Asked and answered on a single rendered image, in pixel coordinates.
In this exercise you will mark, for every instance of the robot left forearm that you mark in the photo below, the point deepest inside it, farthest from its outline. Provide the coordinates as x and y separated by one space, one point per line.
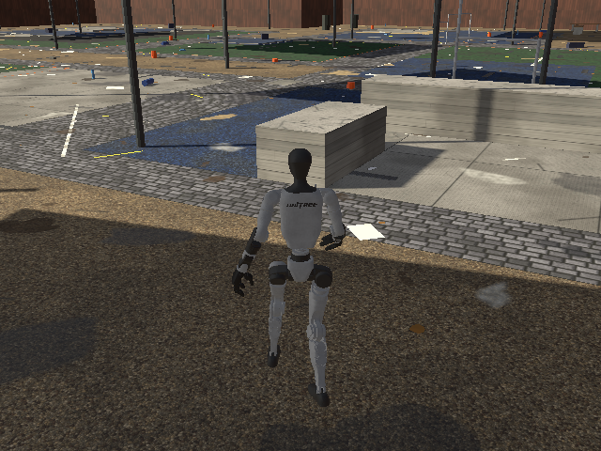
249 253

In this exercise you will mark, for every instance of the robot left upper arm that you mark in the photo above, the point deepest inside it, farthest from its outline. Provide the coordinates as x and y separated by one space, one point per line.
270 199

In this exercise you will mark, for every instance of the robot right shin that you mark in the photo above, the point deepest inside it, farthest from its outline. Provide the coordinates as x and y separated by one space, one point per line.
318 355

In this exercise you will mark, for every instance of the robot right hand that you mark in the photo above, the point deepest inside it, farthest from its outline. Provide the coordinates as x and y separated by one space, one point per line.
326 240

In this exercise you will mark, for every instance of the robot right forearm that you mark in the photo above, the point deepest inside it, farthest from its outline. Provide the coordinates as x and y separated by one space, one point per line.
339 238

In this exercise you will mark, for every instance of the robot right upper arm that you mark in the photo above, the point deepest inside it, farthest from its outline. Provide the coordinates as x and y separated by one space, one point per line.
330 198

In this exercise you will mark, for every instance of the robot left hand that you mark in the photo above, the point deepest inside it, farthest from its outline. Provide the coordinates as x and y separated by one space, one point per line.
236 281

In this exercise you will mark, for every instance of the left robot thigh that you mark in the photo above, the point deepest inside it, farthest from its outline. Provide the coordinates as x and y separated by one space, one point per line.
277 277

